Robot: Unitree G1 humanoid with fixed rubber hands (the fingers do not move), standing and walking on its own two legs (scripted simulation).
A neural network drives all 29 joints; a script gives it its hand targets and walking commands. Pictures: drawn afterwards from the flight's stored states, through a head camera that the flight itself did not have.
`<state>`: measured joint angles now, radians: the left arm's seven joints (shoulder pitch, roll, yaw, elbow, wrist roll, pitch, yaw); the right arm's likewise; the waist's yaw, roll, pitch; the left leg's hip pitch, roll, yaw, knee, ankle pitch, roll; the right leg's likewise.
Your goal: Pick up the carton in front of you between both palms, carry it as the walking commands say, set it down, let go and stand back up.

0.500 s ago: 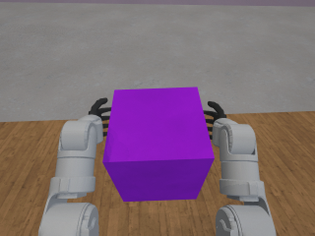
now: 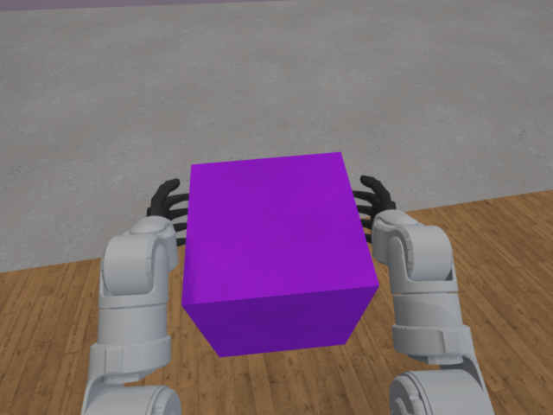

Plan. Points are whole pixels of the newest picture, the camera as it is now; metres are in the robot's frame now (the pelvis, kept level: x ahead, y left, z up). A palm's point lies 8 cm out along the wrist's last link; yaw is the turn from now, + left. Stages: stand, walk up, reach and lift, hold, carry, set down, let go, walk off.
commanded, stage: carry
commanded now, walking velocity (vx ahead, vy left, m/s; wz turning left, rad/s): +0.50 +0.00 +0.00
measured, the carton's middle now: (275, 262) +0.34 -0.03 +0.04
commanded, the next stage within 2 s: none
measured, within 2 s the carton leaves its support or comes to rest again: neither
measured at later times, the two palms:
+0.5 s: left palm (172, 133) +0.63 +0.14 +0.09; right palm (319, 125) +0.64 -0.16 +0.08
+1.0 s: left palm (199, 93) +0.94 +0.11 +0.01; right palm (307, 90) +0.91 -0.19 +0.02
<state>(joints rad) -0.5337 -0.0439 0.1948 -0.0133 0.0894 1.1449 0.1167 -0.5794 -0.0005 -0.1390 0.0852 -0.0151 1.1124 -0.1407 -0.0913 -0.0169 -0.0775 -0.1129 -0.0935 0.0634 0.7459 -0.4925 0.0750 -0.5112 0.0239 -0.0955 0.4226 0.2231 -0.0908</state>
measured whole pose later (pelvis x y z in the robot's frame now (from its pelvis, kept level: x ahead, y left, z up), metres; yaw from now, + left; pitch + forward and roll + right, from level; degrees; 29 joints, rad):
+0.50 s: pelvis +0.29 -0.02 -0.03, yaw -1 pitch +5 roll +0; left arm -0.62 -0.04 0.20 0.11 0.05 1.16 0.13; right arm -0.61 0.03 -0.22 0.05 -0.08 1.20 -0.14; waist 0.08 0.01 -0.07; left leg -0.64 -0.01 0.06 0.58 0.14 0.06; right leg -0.16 0.10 -0.06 0.62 -0.38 -0.14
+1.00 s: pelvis +0.58 -0.01 -0.07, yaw -2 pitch +5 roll -1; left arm -0.51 -0.05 0.19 0.00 0.09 1.13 0.13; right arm -0.55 0.03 -0.16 0.08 -0.03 1.09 -0.15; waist -0.08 0.00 -0.02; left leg -0.21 -0.08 0.06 0.57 -0.30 0.11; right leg -0.72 -0.02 -0.02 0.77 0.00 -0.05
